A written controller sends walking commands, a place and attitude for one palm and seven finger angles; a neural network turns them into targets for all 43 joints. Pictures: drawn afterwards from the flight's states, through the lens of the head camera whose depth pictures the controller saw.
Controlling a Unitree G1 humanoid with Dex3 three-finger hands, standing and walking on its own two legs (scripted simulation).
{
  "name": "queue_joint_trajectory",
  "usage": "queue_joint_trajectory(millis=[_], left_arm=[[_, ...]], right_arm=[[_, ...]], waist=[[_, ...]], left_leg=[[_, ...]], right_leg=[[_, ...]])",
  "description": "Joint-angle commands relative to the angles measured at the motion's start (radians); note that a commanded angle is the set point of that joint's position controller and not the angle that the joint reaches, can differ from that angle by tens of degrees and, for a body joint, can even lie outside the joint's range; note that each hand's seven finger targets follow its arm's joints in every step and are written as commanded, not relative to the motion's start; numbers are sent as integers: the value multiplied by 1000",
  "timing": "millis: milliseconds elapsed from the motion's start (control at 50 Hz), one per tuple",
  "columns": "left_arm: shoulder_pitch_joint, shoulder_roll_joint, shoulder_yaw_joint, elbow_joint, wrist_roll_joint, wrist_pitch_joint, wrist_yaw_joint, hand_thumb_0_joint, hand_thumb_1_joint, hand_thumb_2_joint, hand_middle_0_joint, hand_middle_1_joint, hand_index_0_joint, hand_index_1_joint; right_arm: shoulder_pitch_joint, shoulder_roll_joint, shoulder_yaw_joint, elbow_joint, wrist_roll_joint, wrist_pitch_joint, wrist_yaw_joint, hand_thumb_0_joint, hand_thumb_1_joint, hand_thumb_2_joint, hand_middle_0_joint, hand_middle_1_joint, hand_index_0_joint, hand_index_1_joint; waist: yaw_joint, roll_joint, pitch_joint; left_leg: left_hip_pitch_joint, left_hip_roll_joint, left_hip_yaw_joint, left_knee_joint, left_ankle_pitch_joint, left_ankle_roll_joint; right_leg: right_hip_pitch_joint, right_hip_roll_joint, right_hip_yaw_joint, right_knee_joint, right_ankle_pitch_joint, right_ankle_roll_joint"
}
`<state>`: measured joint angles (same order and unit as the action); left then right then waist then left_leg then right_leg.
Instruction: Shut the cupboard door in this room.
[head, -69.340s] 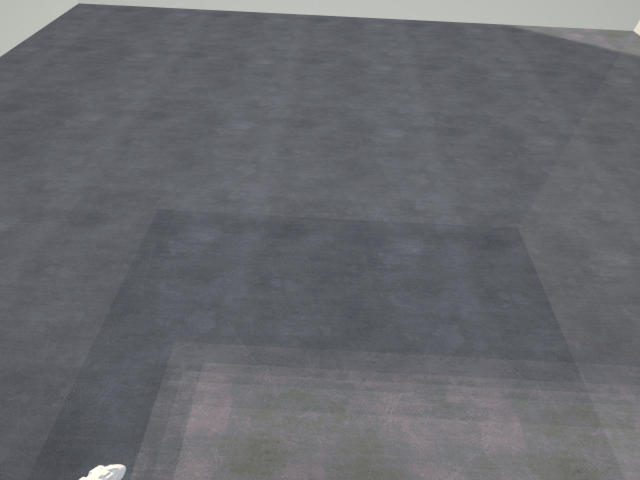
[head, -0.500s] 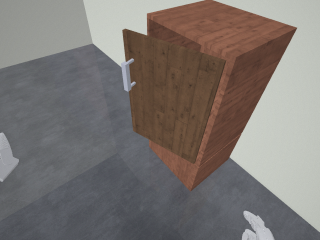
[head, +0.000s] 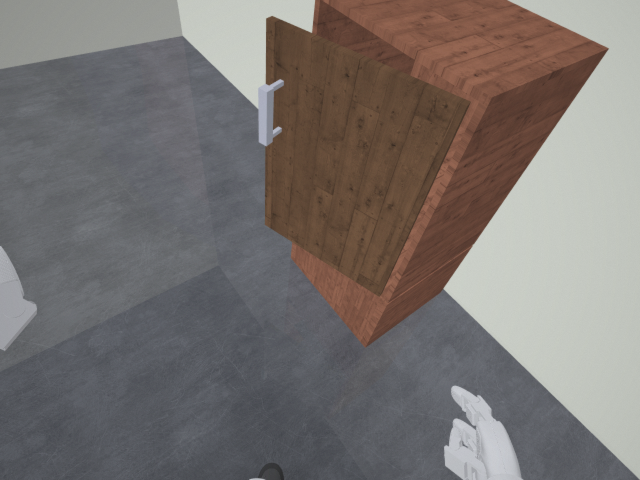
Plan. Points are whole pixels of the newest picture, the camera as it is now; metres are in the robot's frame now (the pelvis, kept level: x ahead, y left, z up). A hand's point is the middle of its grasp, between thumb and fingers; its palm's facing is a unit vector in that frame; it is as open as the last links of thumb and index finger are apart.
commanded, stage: step back with the hand held close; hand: left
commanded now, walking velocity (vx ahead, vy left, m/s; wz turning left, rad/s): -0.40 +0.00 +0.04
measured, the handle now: (272, 112) +0.79 +0.20 -0.01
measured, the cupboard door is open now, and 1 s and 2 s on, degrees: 18 18 18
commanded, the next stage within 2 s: stop stepping back and stand still in 0.06 s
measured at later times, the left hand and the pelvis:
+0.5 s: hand out of the picture +0.08 +0.26 +0.15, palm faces +0.51 -0.78 -0.35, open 7.5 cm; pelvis -0.12 -0.01 -0.01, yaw +1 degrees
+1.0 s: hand out of the picture +0.04 +0.26 +0.16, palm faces +0.53 -0.77 -0.35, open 7.5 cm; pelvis -0.15 -0.02 -0.02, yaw +1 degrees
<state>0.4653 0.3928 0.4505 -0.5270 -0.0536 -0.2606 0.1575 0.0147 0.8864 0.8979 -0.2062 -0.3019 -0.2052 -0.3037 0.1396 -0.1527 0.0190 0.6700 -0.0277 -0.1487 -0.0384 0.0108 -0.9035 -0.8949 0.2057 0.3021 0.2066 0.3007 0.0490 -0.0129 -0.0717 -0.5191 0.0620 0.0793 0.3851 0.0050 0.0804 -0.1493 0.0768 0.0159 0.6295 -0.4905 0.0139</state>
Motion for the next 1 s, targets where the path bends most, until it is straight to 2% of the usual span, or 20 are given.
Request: queue_joint_trajectory(millis=[0,60,100,140,160,180,240,360,420,460,480,540,640,680,740,760,800,860,920,980], left_arm=[[-43,224,90,-280,-15,-66,-21,0,900,900,-200,-300,-200,-300],[81,277,179,-314,-47,-49,-41,0,900,900,-200,-300,-200,-300],[124,324,245,-339,-69,-47,-49,0,900,900,-200,-300,-200,-300],[169,395,311,-337,-76,-49,-42,0,900,900,-200,-300,-200,-300],[188,312,227,-282,-74,-38,-39,0,900,900,-200,-300,-200,-300],[215,330,258,-238,-49,-17,-22,0,900,900,-200,-300,-200,-300],[23,277,165,-184,-16,45,14,0,900,900,-200,-300,-200,-300],[-167,203,4,-30,26,67,41,0,900,900,-200,-300,-200,-300],[-43,232,59,-137,24,42,42,0,900,900,-200,-300,-200,-300],[1,236,81,-236,15,26,31,0,900,900,-200,-300,-200,-300],[-23,240,82,-257,8,19,23,0,900,900,-200,-300,-200,-300],[12,267,150,-225,9,9,35,0,900,900,-200,-300,-200,-300],[117,197,123,-101,-2,41,32,0,900,900,-200,-300,-200,-300],[81,183,96,-90,1,54,33,0,900,900,-200,-300,-200,-300],[-26,202,79,-91,9,53,44,0,900,900,-200,-300,-200,-300],[-72,184,43,-72,14,46,45,0,900,900,-200,-300,-200,-300],[-172,181,18,-68,28,35,45,0,900,900,-200,-300,-200,-300],[-205,196,17,-107,32,29,48,0,900,900,-200,-300,-200,-300],[-131,188,46,-161,18,10,44,0,900,900,-200,-300,-200,-300],[-82,198,76,-177,26,4,31,0,900,900,-200,-300,-200,-300]], right_arm=[[-22,-179,-82,-116,2,-51,-3,0,-900,-900,200,300,200,300],[-72,-161,-66,-177,1,-32,10,0,-900,-900,200,300,200,300],[-112,-166,-58,-221,6,-1,10,0,-900,-900,200,300,200,300],[-92,-143,-48,-227,16,45,5,0,-900,-900,200,300,200,300],[-71,-142,-59,-235,42,45,-9,0,-900,-900,200,300,200,300],[-60,-154,-62,-221,37,55,-18,0,-900,-900,200,300,200,300],[-24,-153,-33,-202,30,80,-37,0,-900,-900,200,300,200,300],[8,-192,-61,-161,43,28,-68,0,-900,-900,200,300,200,300],[25,-205,-73,-186,52,17,-71,0,-900,-900,200,300,200,300],[33,-170,-54,-190,39,12,-56,0,-900,-900,200,300,200,300],[10,-174,-54,-185,37,1,-49,0,-900,-900,200,300,200,300],[12,-189,-56,-178,32,-19,-53,0,-900,-900,200,300,200,300],[16,-181,-59,-192,32,5,-50,0,-900,-900,200,300,200,300],[20,-168,-55,-193,28,24,-52,0,-900,-900,200,300,200,300],[25,-165,-55,-170,26,36,-42,0,-900,-900,200,300,200,300],[16,-166,-56,-170,30,31,-40,0,-900,-900,200,300,200,300],[12,-168,-49,-161,26,26,-40,0,-900,-900,200,300,200,300],[3,-172,-53,-161,25,18,-58,0,-900,-900,200,300,200,300],[-2,-192,-58,-190,38,6,-61,0,-900,-900,200,300,200,300],[-15,-169,-43,-186,28,-1,-59,0,-900,-900,200,300,200,300]], waist=[[-38,262,-354],[-18,270,-382],[-12,270,-309],[-37,22,-232],[-40,-158,-106],[-39,-154,-24],[-80,19,45],[-67,-110,141],[-63,-1,-10],[-66,148,-84],[-65,181,-48],[-65,174,26],[-68,210,15],[-71,97,54],[-61,-155,88],[-61,-178,119],[-68,-131,159],[-71,6,109],[-62,201,58],[-56,224,80]], left_leg=[[713,177,-193,-29,470,-30],[597,165,-156,-65,312,-47],[377,139,-106,-79,-34,-78],[306,11,-16,231,-339,-140],[245,-86,-53,495,-366,-143],[99,-56,-113,641,-417,-124],[-24,10,-115,552,-377,-106],[162,-31,-24,184,-289,-58],[346,30,-73,86,133,-24],[381,83,-189,60,332,-9],[293,123,-232,-36,100,-19],[162,127,-226,-121,-390,-22],[81,56,-123,-96,-682,-58],[53,24,-93,38,-621,-60],[-51,-33,-43,471,-384,-80],[-88,-15,-76,519,-405,-81],[4,28,-95,409,-407,-70],[301,-23,-15,152,-300,-58],[345,151,-309,-36,-342,18],[179,169,-306,-119,-477,24]], right_leg=[[-220,29,-38,-103,33,3],[-103,34,-77,-145,56,-11],[-1,4,-91,-276,129,-31],[-174,-246,94,-424,153,-110],[-346,-404,273,-462,140,-153],[-353,-437,280,-399,264,-199],[-210,-383,154,-288,423,-169],[-133,-313,92,-263,432,-84],[-46,-172,-5,-54,724,5],[-71,-94,-77,3,456,12],[-67,-72,-67,-21,145,15],[-17,-69,-62,-140,151,-5],[10,-50,-72,-175,7,-55],[-50,-103,30,-238,-63,-92],[-87,-355,424,-433,-207,-233],[-80,-393,419,-427,-147,-253],[-148,-372,283,-366,-29,-221],[-238,-241,86,-239,28,-128],[-240,-84,-29,-19,148,-22],[-106,-87,-39,-52,146,-7]])
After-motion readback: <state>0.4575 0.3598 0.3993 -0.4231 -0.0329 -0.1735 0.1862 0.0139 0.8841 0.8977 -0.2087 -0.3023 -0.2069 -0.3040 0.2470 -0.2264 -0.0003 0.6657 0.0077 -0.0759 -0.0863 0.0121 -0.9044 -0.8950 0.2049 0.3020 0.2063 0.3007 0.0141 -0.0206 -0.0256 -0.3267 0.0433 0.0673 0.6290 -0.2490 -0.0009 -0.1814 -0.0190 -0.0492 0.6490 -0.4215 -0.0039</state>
